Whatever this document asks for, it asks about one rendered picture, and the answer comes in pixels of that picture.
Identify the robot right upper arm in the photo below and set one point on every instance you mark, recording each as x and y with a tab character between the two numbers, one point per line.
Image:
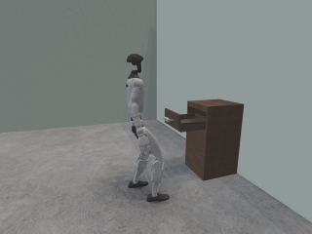
136	87

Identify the robot left shin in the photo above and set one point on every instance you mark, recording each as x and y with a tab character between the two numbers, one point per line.
140	167

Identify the drawer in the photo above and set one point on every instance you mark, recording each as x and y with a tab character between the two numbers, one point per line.
186	122

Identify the handle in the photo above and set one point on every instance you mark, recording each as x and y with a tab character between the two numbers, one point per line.
167	119

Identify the robot right hand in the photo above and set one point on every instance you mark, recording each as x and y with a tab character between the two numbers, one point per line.
143	142

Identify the right robot forearm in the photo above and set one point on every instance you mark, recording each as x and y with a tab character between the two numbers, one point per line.
135	115

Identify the robot torso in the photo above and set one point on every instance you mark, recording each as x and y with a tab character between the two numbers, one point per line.
139	101

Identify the cabinet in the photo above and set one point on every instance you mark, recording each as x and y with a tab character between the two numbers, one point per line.
214	152

